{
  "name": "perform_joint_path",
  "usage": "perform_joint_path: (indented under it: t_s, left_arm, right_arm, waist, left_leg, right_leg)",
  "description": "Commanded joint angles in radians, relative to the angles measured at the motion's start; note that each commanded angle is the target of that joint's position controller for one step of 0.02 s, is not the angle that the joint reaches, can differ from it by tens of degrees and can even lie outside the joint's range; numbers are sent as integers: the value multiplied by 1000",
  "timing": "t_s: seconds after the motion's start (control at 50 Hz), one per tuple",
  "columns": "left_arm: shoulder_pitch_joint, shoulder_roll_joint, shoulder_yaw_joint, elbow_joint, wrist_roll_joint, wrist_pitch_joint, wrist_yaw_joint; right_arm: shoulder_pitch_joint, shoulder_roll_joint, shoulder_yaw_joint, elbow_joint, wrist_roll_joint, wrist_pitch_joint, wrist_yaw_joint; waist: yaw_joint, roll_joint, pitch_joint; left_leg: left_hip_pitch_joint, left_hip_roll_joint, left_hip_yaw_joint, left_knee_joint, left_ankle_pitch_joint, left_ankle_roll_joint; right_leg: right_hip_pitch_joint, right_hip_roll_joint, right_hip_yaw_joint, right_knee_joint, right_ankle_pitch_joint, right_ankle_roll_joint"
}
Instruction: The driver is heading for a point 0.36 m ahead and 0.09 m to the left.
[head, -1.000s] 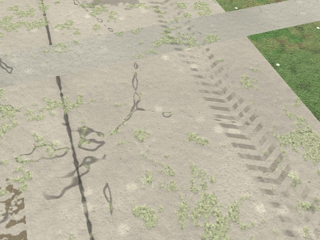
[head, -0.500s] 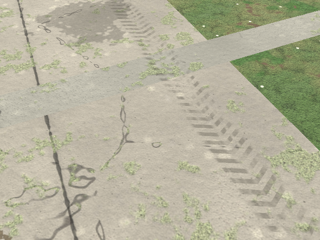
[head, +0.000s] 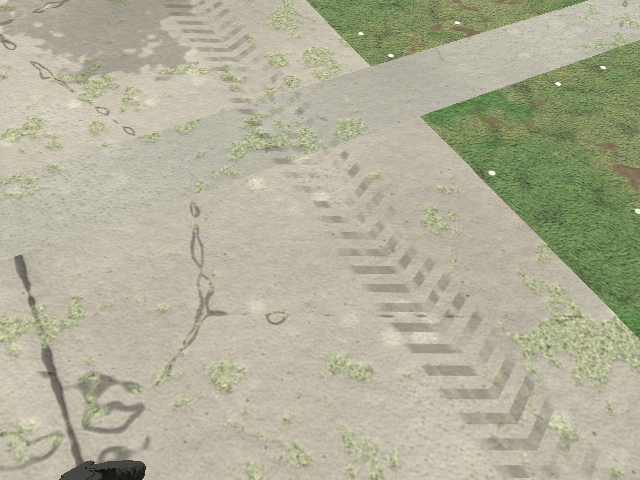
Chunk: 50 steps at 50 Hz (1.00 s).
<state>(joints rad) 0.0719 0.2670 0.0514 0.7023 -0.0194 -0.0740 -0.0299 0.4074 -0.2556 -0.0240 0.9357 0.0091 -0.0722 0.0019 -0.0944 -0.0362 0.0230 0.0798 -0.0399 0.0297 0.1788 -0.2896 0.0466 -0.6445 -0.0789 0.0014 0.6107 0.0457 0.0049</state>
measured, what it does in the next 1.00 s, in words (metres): walks ahead: right foot, then left foot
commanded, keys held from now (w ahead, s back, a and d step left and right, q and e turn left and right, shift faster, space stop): w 0.10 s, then w+q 0.06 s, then q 0.10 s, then no key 0.74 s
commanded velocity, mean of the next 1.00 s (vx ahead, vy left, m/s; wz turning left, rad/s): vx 0.19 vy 0.00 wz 0.09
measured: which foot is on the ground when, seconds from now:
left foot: down 0.00-0.12, up 0.14-0.56, down 0.58-1.00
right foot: up 0.00-0.10, down 0.12-1.00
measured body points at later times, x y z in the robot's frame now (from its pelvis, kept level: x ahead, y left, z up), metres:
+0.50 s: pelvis +0.25 -0.04 +0.00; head +0.28 -0.03 +0.45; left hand +0.29 +0.24 -0.13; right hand +0.42 -0.28 -0.11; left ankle +0.35 +0.12 -0.71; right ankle +0.24 -0.13 -0.74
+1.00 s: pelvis +0.32 +0.00 -0.01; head +0.33 +0.00 +0.44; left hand +0.34 +0.27 -0.15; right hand +0.48 -0.24 -0.13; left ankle +0.35 +0.11 -0.74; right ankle +0.26 -0.14 -0.74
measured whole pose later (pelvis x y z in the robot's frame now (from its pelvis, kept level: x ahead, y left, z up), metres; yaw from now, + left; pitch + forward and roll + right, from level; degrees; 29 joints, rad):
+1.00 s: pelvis +0.32 +0.00 -0.01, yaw +6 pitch -1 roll +0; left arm 0.19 0.26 0.03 1.05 0.00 0.01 0.03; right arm 0.08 -0.23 -0.05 0.92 0.00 0.01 -0.01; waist 0.02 0.00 0.03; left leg -0.31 -0.01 0.01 0.53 -0.21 0.02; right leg -0.10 -0.04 -0.06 0.49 -0.37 0.02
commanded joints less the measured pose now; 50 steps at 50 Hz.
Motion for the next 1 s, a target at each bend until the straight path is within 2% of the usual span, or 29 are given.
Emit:
perform_joint_path:
  t_s: [0.02, 0.06, 0.08, 0.1, 0.12, 0.14, 0.16, 0.18, 0.2, 0.22, 0.24, 0.28, 0.32, 0.36, 0.4, 0.46, 0.52, 0.56, 0.58, 0.6, 0.62, 0.64, 0.66, 0.7, 0.72, 0.76, 0.8, 0.84, 1.0]
  left_arm:
    - [-160, 52, 3, -114, -6, -25, -17]
    - [-138, 80, 12, -113, -3, -28, -23]
    - [-91, 103, 23, -102, 0, -27, -21]
    - [16, 135, 40, -73, 1, -25, -15]
    - [179, 174, 61, -28, 2, -21, -3]
    - [358, 246, 78, 4, 16, -13, 13]
    - [358, 268, 75, 20, 22, -16, 2]
    - [316, 165, 50, 6, 20, -17, 5]
    - [227, 139, 38, 1, 21, -20, 10]
    - [165, 120, 31, 3, 26, -25, 8]
    - [122, 96, 27, 8, 32, -32, 3]
    - [80, 72, 22, 27, 44, -48, -2]
    - [61, 87, 23, 54, 45, -56, -1]
    - [52, 104, 26, 79, 42, -50, 11]
    - [46, 114, 25, 96, 38, -35, 24]
    - [96, 144, 28, 138, 32, -10, 32]
    - [107, 157, 30, 169, 15, 15, 33]
    - [114, 129, 21, 186, 1, 25, 36]
    - [163, 95, 10, 194, 23, 21, 37]
    - [272, 51, -3, 207, 46, 13, 32]
    - [256, 40, -10, 220, 42, 21, 37]
    - [204, 60, -7, 209, 26, 36, 41]
    - [178, 64, -6, 210, 21, 52, 48]
    - [174, 94, -4, 223, 32, 81, 57]
    - [172, 122, 3, 238, 30, 85, 57]
    - [154, 107, 1, 250, 28, 78, 58]
    - [152, 108, 1, 266, 25, 68, 58]
    - [156, 102, 0, 284, 21, 64, 59]
    - [161, 91, -4, 333, 23, 80, 66]
  right_arm:
    - [30, -187, -45, -25, 10, -1, -9]
    - [21, -200, -53, -24, 11, 7, -12]
    - [13, -214, -59, -26, 10, 11, -14]
    - [-1, -221, -61, -30, 6, 19, -16]
    - [-3, -203, -53, -37, 1, 25, -17]
    - [16, -145, -31, -64, -24, 22, -18]
    - [168, -11, 4, -60, -3, 3, -6]
    - [58, -156, -31, -58, 28, -14, -1]
    - [-40, -195, -48, -93, 46, -19, -3]
    - [-69, -175, -46, -93, 36, -18, -12]
    - [-64, -160, -53, -87, 19, -7, -19]
    - [-7, -118, -53, -72, 18, 28, -24]
    - [-13, -89, -52, -86, 9, 53, -30]
    - [-61, -71, -44, -116, -7, 60, -30]
    - [-113, -57, -33, -130, -13, 56, -20]
    - [-205, -72, -31, -158, -11, 50, -7]
    - [-243, -100, -39, -178, -16, 51, -4]
    - [-215, -118, -48, -169, -24, 49, -6]
    - [-186, -182, -64, -165, -28, 48, -16]
    - [-202, -219, -66, -171, -38, 55, -26]
    - [-200, -129, -45, -162, -35, 64, -24]
    - [-229, -87, -33, -156, -28, 69, -18]
    - [-273, -90, -34, -155, -26, 71, -13]
    - [-351, -106, -39, -167, -19, 68, -5]
    - [-360, -101, -39, -170, -16, 66, -5]
    - [-332, -106, -43, -143, -18, 57, -6]
    - [-316, -101, -45, -122, -13, 51, -12]
    - [-316, -93, -46, -106, -12, 52, -16]
    - [-351, -84, -50, -52, -11, 73, -19]
  waist:
    - [8, 110, 103]
    - [45, 120, 73]
    - [76, 139, 28]
    - [140, 150, -48]
    - [219, 138, -153]
    - [263, -5, -314]
    - [163, -265, -460]
    - [210, -135, -340]
    - [189, -86, -176]
    - [149, -1, -115]
    - [113, 6, -81]
    - [62, -36, -80]
    - [38, -35, -59]
    - [34, -37, -53]
    - [51, -37, -67]
    - [94, -19, -83]
    - [95, -29, -76]
    - [64, -9, -79]
    - [77, 69, -121]
    - [153, 205, -184]
    - [117, 233, -226]
    - [117, 210, -208]
    - [129, 190, -182]
    - [145, 163, -116]
    - [130, 109, -71]
    - [118, 78, -68]
    - [111, 57, -100]
    - [109, 43, -118]
    - [116, 37, -65]
  left_leg:
    - [-56, 277, -107, -49, 377, 132]
    - [12, 298, -99, 19, 547, 114]
    - [37, 297, -92, 88, 721, 104]
    - [37, 278, -70, 221, 895, 89]
    - [-67, 233, -53, 425, 900, 60]
    - [-318, 163, -31, 757, 514, 34]
    - [-654, -19, -110, 1064, -279, -7]
    - [-741, 25, -198, 1150, -277, -3]
    - [-762, 63, -167, 1143, -192, -4]
    - [-709, 106, -148, 1106, -126, -18]
    - [-657, 129, -145, 1058, -100, -33]
    - [-541, 147, -138, 1005, -70, -51]
    - [-528, 135, -123, 935, -40, -68]
    - [-539, 144, -118, 790, 46, -80]
    - [-494, 145, -87, 634, 166, -79]
    - [-472, 127, -61, 506, 235, -78]
    - [-459, 107, -49, 415, 172, -53]
    - [-341, 91, -43, 250, 320, -13]
    - [-220, 165, -125, 246, 668, 16]
    - [-75, 289, -256, 301, 870, 125]
    - [-83, 336, -319, 279, 790, 209]
    - [-120, 313, -319, 246, 614, 200]
    - [-171, 276, -296, 229, 463, 163]
    - [-310, 204, -225, 211, 223, 77]
    - [-322, 154, -166, 217, 175, 42]
    - [-286, 127, -135, 265, 306, 22]
    - [-226, 122, -119, 309, 475, 34]
    - [-196, 121, -112, 329, 544, 46]
    - [-221, 100, -89, 313, 437, 37]
  right_leg:
    - [5, 29, -13, -82, 27, -24]
    - [52, 47, -17, -106, -34, -57]
    - [127, 73, -34, -100, -75, -76]
    - [272, 105, -60, -105, -93, -103]
    - [528, 93, -47, -105, -73, -136]
    - [863, -128, 202, -58, -97, -194]
    - [1113, -339, 698, -216, -385, -341]
    - [995, -313, 686, -303, -400, -291]
    - [830, -290, 493, -313, -206, -254]
    - [689, -252, 353, -319, 43, -237]
    - [589, -214, 235, -327, 211, -223]
    - [469, -174, 113, -366, 347, -218]
    - [399, -167, 43, -392, 433, -239]
    - [394, -153, -14, -403, 448, -242]
    - [402, -119, -72, -400, 419, -225]
    - [470, -132, -62, -379, 377, -222]
    - [527, -158, -27, -301, 306, -208]
    - [507, -111, -31, -202, 175, -144]
    - [465, -50, -63, -120, 55, -84]
    - [343, 32, -93, -37, -261, -22]
    - [340, 50, -61, -7, -452, 12]
    - [340, 44, -36, -27, -478, 16]
    - [356, 38, -27, -69, -426, 12]
    - [436, 21, -16, -178, -297, -2]
    - [409, 19, -22, -183, -323, -11]
    - [419, 14, -20, -190, -268, -16]
    - [433, 7, -18, -189, -177, -12]
    - [445, 7, -23, -182, -132, -7]
    - [443, 11, -31, -200, -189, -7]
